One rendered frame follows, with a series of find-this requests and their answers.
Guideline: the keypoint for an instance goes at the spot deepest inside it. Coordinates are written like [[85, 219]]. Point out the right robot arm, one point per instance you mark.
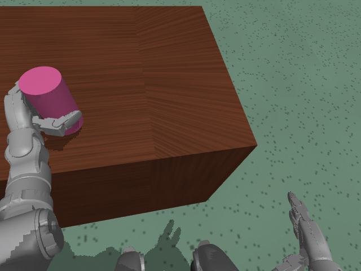
[[324, 265]]

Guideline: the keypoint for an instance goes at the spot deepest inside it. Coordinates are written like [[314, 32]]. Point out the left robot hand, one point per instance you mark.
[[20, 113]]

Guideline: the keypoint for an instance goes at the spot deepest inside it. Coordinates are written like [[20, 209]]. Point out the right robot hand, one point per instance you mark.
[[313, 245]]

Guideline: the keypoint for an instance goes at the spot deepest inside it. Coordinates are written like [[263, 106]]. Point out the left robot arm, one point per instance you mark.
[[30, 235]]

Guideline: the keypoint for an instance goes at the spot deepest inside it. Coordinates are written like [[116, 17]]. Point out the can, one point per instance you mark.
[[47, 91]]

